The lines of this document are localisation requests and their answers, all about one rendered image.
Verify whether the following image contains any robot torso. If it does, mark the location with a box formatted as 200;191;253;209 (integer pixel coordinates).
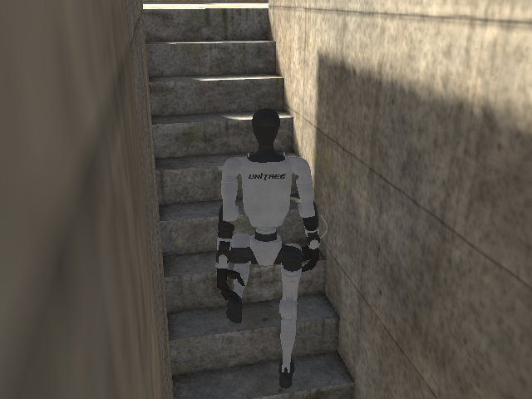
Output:
240;152;293;266

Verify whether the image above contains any left robot forearm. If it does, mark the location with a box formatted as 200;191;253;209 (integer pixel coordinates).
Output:
215;205;234;268

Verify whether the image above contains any robot right hand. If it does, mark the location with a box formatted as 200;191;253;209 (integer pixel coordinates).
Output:
301;244;319;272

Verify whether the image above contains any robot left hand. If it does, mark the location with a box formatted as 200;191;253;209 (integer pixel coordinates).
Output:
217;268;245;303

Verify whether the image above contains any left robot upper arm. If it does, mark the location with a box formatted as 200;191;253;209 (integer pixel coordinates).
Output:
221;157;244;221

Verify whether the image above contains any right robot forearm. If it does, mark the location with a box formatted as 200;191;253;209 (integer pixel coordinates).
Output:
303;201;320;249

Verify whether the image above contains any right robot upper arm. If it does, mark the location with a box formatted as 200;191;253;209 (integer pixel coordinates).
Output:
289;156;315;218

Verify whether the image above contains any robot right shin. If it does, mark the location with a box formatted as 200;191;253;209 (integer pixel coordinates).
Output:
280;300;298;373

